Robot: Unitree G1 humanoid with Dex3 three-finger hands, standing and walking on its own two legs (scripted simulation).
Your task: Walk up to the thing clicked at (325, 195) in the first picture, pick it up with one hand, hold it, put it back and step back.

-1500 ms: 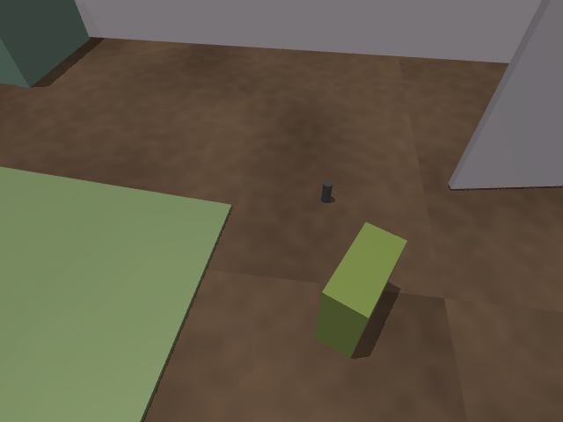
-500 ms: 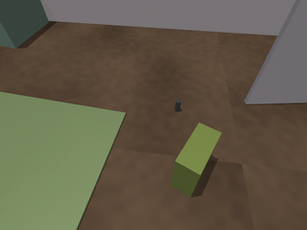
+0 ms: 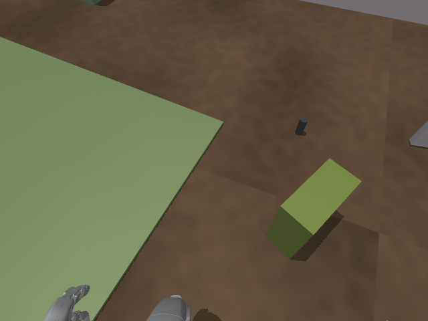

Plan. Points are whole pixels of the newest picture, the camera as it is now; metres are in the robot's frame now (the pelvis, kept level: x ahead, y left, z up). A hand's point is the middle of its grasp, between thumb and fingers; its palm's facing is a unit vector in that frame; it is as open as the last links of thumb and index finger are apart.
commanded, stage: walk up
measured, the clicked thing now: (301, 126) +1.17 -0.47 -0.71
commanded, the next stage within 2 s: stand in 1.94 s
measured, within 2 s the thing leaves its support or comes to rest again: neither
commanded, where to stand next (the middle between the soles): +0.07 +0.01 m, yaw +31 degrees
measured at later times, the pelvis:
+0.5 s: pelvis +0.01 -0.02 -0.03, yaw +18 degrees
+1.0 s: pelvis -0.01 -0.01 -0.02, yaw +29 degrees
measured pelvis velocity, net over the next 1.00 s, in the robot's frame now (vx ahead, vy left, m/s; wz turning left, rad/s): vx -0.01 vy -0.01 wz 0.51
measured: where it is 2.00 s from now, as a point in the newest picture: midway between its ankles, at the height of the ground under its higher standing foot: outside the picture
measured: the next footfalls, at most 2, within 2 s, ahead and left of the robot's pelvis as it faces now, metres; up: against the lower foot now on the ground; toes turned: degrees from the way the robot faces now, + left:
left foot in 0.12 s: +0.06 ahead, +0.16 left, +0.00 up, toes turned +8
right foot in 0.48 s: +0.09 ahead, -0.13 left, +0.00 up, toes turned +16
